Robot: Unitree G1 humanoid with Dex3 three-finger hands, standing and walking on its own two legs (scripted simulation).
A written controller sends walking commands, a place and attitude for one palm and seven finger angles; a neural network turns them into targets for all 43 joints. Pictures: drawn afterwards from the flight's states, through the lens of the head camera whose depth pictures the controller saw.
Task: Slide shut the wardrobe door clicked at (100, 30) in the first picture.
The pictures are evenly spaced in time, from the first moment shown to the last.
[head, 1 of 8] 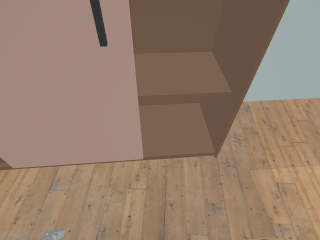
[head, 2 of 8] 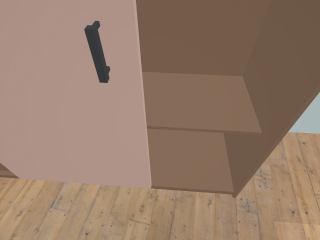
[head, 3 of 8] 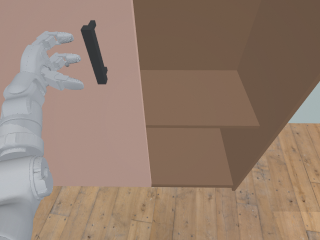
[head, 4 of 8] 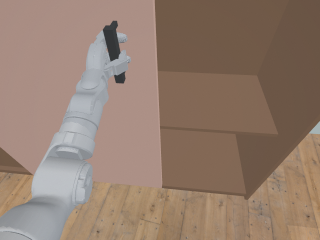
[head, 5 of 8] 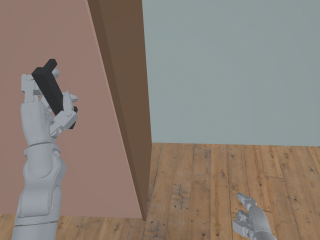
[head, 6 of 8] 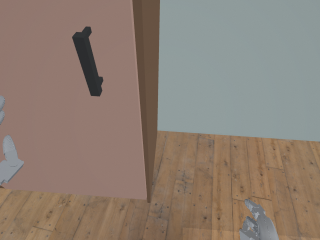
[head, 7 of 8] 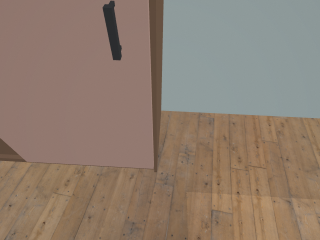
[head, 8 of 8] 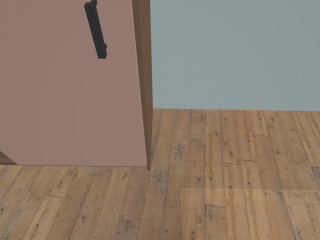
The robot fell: no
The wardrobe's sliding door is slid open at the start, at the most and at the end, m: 0.52 0.52 0.00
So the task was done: yes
